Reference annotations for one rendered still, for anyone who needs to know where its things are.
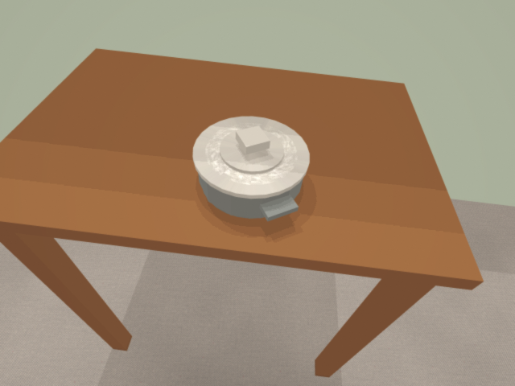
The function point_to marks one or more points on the pot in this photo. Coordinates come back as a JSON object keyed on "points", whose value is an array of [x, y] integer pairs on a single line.
{"points": [[271, 208]]}

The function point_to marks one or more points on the knob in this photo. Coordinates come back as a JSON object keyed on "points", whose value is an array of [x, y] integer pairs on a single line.
{"points": [[252, 140]]}

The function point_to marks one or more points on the table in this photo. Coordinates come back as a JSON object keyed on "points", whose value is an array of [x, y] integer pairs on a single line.
{"points": [[106, 158]]}

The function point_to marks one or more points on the lid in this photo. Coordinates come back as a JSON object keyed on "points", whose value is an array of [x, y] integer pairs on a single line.
{"points": [[222, 163]]}

